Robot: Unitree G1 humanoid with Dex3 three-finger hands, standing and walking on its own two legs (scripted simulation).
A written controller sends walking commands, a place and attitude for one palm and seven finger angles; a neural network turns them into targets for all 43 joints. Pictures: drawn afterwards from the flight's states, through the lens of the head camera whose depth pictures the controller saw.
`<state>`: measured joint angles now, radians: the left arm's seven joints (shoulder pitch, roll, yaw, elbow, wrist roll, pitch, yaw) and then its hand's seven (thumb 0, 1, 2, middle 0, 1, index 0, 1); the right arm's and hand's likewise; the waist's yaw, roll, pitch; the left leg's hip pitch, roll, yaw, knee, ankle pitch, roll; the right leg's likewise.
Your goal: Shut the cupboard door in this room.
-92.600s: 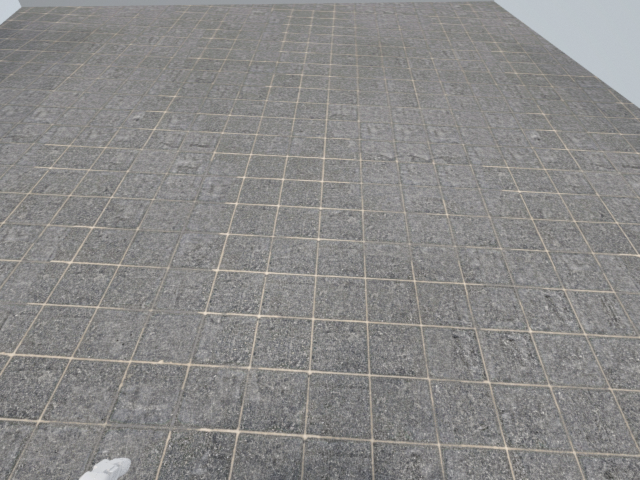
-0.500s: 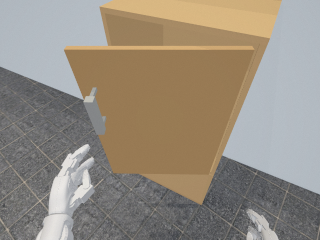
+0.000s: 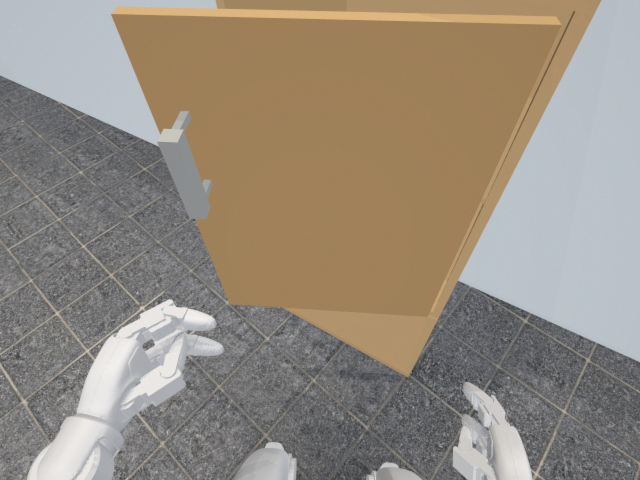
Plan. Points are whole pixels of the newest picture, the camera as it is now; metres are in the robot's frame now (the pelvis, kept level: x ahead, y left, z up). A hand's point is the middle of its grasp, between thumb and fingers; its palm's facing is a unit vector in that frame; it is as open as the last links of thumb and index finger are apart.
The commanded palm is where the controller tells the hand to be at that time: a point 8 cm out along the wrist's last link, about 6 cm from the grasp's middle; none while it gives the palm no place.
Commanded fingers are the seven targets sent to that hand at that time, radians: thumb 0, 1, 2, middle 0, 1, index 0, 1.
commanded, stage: raise the hand and make a fist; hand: left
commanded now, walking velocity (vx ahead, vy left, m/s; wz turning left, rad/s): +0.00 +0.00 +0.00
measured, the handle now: (191, 166) +0.46 +0.20 +0.14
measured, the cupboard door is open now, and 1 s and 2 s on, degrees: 27 27 27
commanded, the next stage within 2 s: bring the fist close to the handle in 1.16 s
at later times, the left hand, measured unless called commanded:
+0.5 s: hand (97, 340) +0.23 +0.23 +0.13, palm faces +0.06 -1.00 -0.05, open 3.1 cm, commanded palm +0.20 +0.27 +0.12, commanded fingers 0.00 0.90 0.90 -1.30 -1.50 -1.30 -1.50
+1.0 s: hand (123, 332) +0.24 +0.21 +0.13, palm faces -0.03 -1.00 -0.03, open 3.1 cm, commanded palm +0.21 +0.26 +0.15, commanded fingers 0.00 0.90 0.90 -1.30 -1.50 -1.30 -1.50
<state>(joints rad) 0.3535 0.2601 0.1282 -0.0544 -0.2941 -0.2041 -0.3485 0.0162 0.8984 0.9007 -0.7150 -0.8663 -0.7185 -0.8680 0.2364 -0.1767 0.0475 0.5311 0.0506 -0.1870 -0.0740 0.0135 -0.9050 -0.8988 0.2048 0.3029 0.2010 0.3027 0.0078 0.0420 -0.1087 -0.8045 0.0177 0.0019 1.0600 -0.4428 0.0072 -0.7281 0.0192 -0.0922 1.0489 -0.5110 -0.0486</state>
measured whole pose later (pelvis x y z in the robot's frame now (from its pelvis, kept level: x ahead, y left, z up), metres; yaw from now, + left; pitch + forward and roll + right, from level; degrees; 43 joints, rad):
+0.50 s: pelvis +0.02 +0.03 +0.03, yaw +0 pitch +6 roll -2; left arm 0.41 0.26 0.17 -0.20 -0.29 -0.26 -0.19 0.02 0.90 0.90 -1.18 -1.37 -1.18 -1.37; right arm 0.25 -0.23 0.05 0.49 0.04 -0.23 -0.06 0.01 -0.91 -0.90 0.20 0.30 0.20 0.30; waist 0.02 0.03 -0.11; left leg -0.62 -0.01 0.02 0.91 -0.41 0.05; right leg -0.52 0.00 -0.07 0.86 -0.45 0.00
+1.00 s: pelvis +0.02 +0.02 +0.05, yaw +0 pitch +3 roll -1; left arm 0.33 0.26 0.16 -0.12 -0.29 -0.08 -0.27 0.02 0.90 0.90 -1.29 -1.50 -1.30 -1.50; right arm 0.28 -0.26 0.06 0.55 0.05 -0.24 -0.08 0.01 -0.90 -0.90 0.20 0.30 0.20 0.30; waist 0.02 0.04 -0.06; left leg -0.47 -0.01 0.02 0.75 -0.34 0.04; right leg -0.39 0.00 -0.07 0.73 -0.39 -0.02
